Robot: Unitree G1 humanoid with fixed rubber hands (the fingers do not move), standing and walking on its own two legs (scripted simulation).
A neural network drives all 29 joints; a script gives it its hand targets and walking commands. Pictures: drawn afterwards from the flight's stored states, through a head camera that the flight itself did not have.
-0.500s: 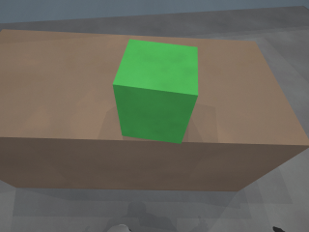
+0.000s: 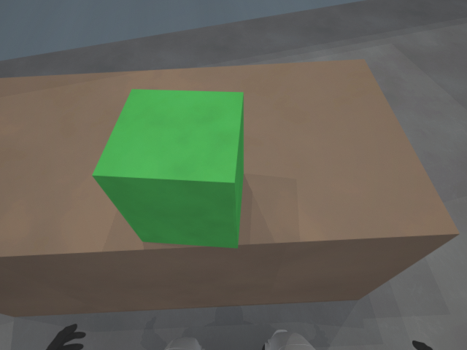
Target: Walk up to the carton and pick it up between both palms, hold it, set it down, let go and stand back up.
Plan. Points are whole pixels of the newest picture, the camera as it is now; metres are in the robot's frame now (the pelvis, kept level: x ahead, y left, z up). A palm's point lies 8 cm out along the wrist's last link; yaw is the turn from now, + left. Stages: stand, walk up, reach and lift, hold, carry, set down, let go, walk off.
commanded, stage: walk up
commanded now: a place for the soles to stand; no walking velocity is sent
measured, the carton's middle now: (188, 173) +0.43 +0.10 +0.01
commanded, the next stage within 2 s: none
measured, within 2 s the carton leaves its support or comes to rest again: neither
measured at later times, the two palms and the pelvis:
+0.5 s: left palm out of the picture +0.03 +0.36 -0.10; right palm out of the picture +0.09 -0.27 -0.09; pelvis -0.04 +0.04 -0.01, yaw +2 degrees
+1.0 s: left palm out of the picture +0.05 +0.37 -0.08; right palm out of the picture +0.10 -0.26 -0.09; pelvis -0.03 +0.04 +0.01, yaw +3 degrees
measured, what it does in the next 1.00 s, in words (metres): steps on the spot: left foot, then right foot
